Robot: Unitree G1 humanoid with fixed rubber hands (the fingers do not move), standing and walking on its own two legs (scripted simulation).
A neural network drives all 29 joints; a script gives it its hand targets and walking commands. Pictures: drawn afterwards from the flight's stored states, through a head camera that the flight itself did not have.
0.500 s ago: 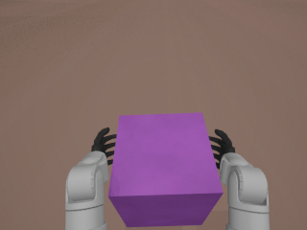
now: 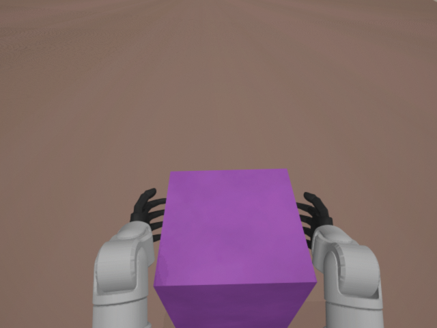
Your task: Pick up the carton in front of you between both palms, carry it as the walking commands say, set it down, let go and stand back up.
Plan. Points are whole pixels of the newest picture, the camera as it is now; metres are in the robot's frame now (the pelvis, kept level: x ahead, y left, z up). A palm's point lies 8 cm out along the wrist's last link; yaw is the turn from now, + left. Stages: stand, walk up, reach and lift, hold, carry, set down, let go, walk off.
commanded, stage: carry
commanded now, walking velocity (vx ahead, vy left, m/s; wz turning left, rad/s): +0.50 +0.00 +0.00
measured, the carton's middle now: (230, 254) +0.26 -0.01 +0.00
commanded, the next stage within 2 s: none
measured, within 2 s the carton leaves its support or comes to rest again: neither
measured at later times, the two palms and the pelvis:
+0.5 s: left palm (174, 117) +0.58 +0.12 +0.08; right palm (292, 116) +0.60 -0.18 +0.07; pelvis +0.32 -0.05 +0.00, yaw +3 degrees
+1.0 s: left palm (171, 65) +0.87 +0.15 +0.07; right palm (263, 66) +0.87 -0.14 +0.07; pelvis +0.60 +0.00 -0.01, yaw +1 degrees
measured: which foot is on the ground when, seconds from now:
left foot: down 0.00-0.26, up 0.28-0.72, down 0.74-1.00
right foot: up 0.00-0.22, down 0.24-0.76, up 0.78-1.00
